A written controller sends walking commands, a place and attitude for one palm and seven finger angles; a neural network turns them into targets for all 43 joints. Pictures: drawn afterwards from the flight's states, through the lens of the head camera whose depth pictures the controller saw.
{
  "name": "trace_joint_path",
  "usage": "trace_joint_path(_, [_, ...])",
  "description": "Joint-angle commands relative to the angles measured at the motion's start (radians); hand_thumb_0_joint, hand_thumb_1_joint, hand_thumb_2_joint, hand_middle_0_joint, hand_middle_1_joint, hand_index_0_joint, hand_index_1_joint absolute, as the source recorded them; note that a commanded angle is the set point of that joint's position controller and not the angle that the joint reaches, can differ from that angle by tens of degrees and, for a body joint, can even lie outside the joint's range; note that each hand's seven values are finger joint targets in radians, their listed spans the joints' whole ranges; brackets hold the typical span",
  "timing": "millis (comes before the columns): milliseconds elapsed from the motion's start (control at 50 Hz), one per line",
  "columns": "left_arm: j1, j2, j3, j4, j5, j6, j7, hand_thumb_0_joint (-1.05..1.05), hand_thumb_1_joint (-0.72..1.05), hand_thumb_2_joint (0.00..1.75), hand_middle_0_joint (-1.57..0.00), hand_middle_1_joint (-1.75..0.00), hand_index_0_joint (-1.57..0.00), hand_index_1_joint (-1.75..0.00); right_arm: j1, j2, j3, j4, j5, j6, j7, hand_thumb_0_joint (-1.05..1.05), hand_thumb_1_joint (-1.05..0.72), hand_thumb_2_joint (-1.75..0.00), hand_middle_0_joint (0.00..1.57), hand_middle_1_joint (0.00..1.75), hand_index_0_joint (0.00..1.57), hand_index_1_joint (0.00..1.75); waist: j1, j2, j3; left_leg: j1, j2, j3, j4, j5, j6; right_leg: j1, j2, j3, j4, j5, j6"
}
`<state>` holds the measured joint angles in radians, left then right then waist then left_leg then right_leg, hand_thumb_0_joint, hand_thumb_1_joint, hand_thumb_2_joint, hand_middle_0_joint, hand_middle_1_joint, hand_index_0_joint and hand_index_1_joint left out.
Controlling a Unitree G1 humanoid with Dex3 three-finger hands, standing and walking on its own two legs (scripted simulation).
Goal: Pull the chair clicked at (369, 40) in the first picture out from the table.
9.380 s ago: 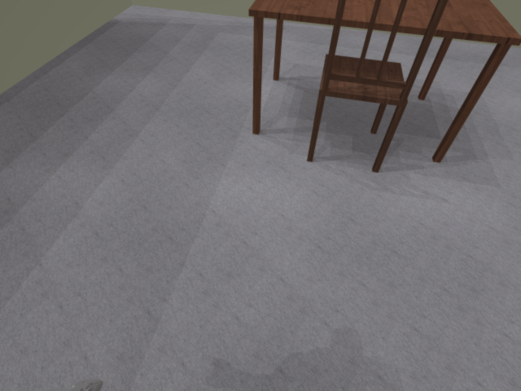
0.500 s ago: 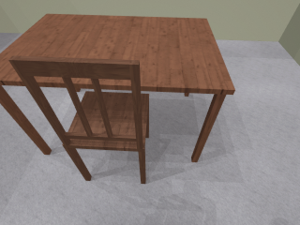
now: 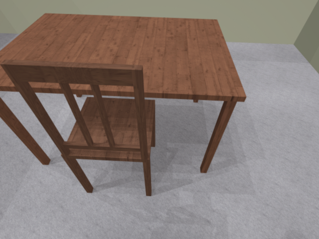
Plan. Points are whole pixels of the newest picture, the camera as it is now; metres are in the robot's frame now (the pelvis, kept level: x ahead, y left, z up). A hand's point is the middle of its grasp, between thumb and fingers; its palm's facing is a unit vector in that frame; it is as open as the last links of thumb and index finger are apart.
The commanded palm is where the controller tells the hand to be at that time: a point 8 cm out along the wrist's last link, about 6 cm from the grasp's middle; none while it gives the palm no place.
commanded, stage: look again from close up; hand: left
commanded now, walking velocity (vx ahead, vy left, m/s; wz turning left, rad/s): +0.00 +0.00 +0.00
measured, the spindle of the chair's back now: (79, 118) +0.51 +0.33 -0.06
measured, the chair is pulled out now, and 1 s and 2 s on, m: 0.00 0.00 0.00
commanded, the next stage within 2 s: none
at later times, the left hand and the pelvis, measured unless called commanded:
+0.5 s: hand out of the picture -0.02 +0.13 -0.18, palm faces +0.06 -0.99 -0.15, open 7.4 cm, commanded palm none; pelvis +0.00 -0.02 +0.00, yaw +0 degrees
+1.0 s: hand out of the picture -0.02 +0.13 -0.18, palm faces +0.07 -0.99 -0.15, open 7.4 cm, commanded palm none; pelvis +0.01 -0.02 +0.00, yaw +1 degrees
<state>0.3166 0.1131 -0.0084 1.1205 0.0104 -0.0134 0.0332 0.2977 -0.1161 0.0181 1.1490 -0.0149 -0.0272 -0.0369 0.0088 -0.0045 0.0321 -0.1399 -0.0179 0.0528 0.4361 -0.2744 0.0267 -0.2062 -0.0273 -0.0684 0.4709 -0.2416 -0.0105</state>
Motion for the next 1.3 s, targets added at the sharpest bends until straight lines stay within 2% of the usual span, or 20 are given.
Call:
trace_joint_path(0, [0.087, 0.079, 0.019, -0.023, 0.001, -0.016, 0.008, 0.0, 0.9, 0.9, -0.2, -0.3, -0.2, -0.3, 0.079, -0.077, -0.009, -0.012, 0.006, -0.013, -0.002, 0.0, -0.9, -0.9, 0.2, 0.3, 0.2, 0.3, -0.001, -0.014, 0.046, -0.088, 0.11, -0.097, -0.098, 0.146, 0.015, 0.039, -0.084, 0.094, -0.077, 0.139, -0.027])
trace_joint_path(60, [0.087, 0.082, 0.019, -0.023, 0.001, -0.017, 0.007, 0.0, 0.9, 0.9, -0.2, -0.3, -0.2, -0.3, 0.08, -0.076, -0.009, -0.012, 0.005, -0.013, -0.001, 0.0, -0.9, -0.9, 0.2, 0.3, 0.2, 0.3, -0.002, 0.004, 0.048, -0.092, 0.106, -0.095, -0.096, 0.142, 0.011, 0.038, -0.088, 0.094, -0.079, 0.137, -0.028])
trace_joint_path(100, [0.09, 0.08, 0.019, -0.023, 0.001, -0.017, 0.008, 0.0, 0.9, 0.9, -0.2, -0.3, -0.2, -0.3, 0.078, -0.073, -0.01, -0.01, 0.006, -0.011, -0.002, 0.0, -0.9, -0.9, 0.2, 0.3, 0.2, 0.3, -0.001, -0.012, 0.053, -0.086, 0.109, -0.093, -0.094, 0.14, 0.012, 0.034, -0.085, 0.092, -0.084, 0.137, -0.028])
trace_joint_path(220, [0.094, 0.08, 0.019, -0.026, 0.0, -0.017, 0.007, 0.0, 0.9, 0.9, -0.2, -0.3, -0.2, -0.3, 0.076, -0.073, -0.009, -0.008, 0.005, -0.007, 0.0, 0.0, -0.9, -0.9, 0.2, 0.3, 0.2, 0.3, -0.001, 0.003, 0.074, -0.098, 0.103, -0.093, -0.094, 0.108, 0.008, 0.015, -0.086, 0.099, -0.098, 0.1, -0.03])
trace_joint_path(260, [0.093, 0.081, 0.019, -0.026, 0.0, -0.018, 0.007, 0.0, 0.9, 0.9, -0.2, -0.3, -0.2, -0.3, 0.082, -0.07, -0.009, -0.008, 0.004, -0.007, 0.0, 0.0, -0.9, -0.9, 0.2, 0.3, 0.2, 0.3, -0.004, -0.015, 0.061, -0.091, 0.103, -0.093, -0.094, 0.108, 0.007, 0.02, -0.087, 0.103, -0.1, 0.098, -0.033])
trace_joint_path(360, [0.095, 0.08, 0.02, -0.028, -0.001, -0.018, 0.007, 0.0, 0.9, 0.9, -0.2, -0.3, -0.2, -0.3, 0.084, -0.069, -0.009, -0.008, 0.004, -0.007, -0.001, 0.0, -0.9, -0.9, 0.2, 0.3, 0.2, 0.3, -0.003, 0.014, 0.058, -0.092, 0.104, -0.091, -0.092, 0.116, 0.005, 0.024, -0.084, 0.102, -0.098, 0.108, -0.035])
trace_joint_path(460, [0.101, 0.079, 0.021, -0.027, -0.001, -0.02, 0.006, 0.0, 0.9, 0.9, -0.2, -0.3, -0.2, -0.3, 0.088, -0.069, -0.008, -0.007, 0.004, -0.009, -0.002, 0.0, -0.9, -0.9, 0.2, 0.3, 0.2, 0.3, -0.002, -0.003, 0.044, -0.086, 0.106, -0.09, -0.087, 0.137, 0.005, 0.037, -0.086, 0.099, -0.094, 0.133, -0.035])
trace_joint_path(520, [0.102, 0.077, 0.02, -0.027, 0.0, -0.019, 0.006, 0.0, 0.9, 0.9, -0.2, -0.3, -0.2, -0.3, 0.085, -0.066, -0.009, -0.008, 0.005, -0.006, -0.002, 0.0, -0.9, -0.9, 0.2, 0.3, 0.2, 0.3, 0.0, -0.002, 0.068, -0.097, 0.103, -0.09, -0.09, 0.112, 0.004, 0.023, -0.085, 0.102, -0.104, 0.104, -0.035])
trace_joint_path(760, [0.111, 0.076, 0.024, -0.029, -0.001, -0.021, 0.005, 0.0, 0.9, 0.9, -0.2, -0.3, -0.2, -0.3, 0.09, -0.061, -0.01, -0.008, 0.003, -0.006, -0.002, 0.0, -0.9, -0.9, 0.2, 0.3, 0.2, 0.3, 0.0, 0.002, 0.049, -0.084, 0.103, -0.084, -0.083, 0.129, 0.0, 0.029, -0.086, 0.105, -0.11, 0.116, -0.039])
trace_joint_path(840, [0.111, 0.078, 0.024, -0.028, -0.001, -0.022, 0.006, 0.0, 0.9, 0.9, -0.2, -0.3, -0.2, -0.3, 0.092, -0.061, -0.01, -0.006, 0.003, -0.005, -0.003, 0.0, -0.9, -0.9, 0.2, 0.3, 0.2, 0.3, 0.001, -0.009, 0.056, -0.089, 0.103, -0.083, -0.083, 0.13, -0.002, 0.034, -0.086, 0.101, -0.111, 0.121, -0.038])
trace_joint_path(860, [0.114, 0.075, 0.023, -0.027, -0.002, -0.022, 0.005, 0.0, 0.9, 0.9, -0.2, -0.3, -0.2, -0.3, 0.093, -0.062, -0.01, -0.006, 0.002, -0.006, -0.003, 0.0, -0.9, -0.9, 0.2, 0.3, 0.2, 0.3, 0.0, 0.008, 0.047, -0.084, 0.103, -0.085, -0.082, 0.139, -0.001, 0.035, -0.086, 0.103, -0.109, 0.129, -0.04])
trace_joint_path(1080, [0.116, 0.077, 0.024, -0.025, -0.001, -0.022, 0.006, 0.0, 0.9, 0.9, -0.2, -0.3, -0.2, -0.3, 0.095, -0.06, -0.01, -0.005, 0.003, -0.007, -0.005, 0.0, -0.9, -0.9, 0.2, 0.3, 0.2, 0.3, 0.001, 0.008, 0.053, -0.076, 0.107, -0.083, -0.086, 0.151, -0.003, 0.036, -0.085, 0.1, -0.109, 0.147, -0.041])
trace_joint_path(1160, [0.116, 0.076, 0.025, -0.025, -0.001, -0.022, 0.006, 0.0, 0.9, 0.9, -0.2, -0.3, -0.2, -0.3, 0.096, -0.059, -0.011, -0.005, 0.002, -0.004, -0.004, 0.0, -0.9, -0.9, 0.2, 0.3, 0.2, 0.3, 0.001, -0.011, 0.06, -0.082, 0.105, -0.083, -0.088, 0.13, -0.005, 0.03, -0.084, 0.104, -0.118, 0.118, -0.041])
trace_joint_path(1280, [0.12, 0.077, 0.025, -0.025, -0.001, -0.023, 0.006, 0.0, 0.9, 0.9, -0.2, -0.3, -0.2, -0.3, 0.098, -0.057, -0.011, -0.006, 0.002, -0.006, -0.004, 0.0, -0.9, -0.9, 0.2, 0.3, 0.2, 0.3, 0.001, 0.003, 0.056, -0.077, 0.105, -0.082, -0.087, 0.145, -0.005, 0.034, -0.086, 0.103, -0.118, 0.135, -0.042])
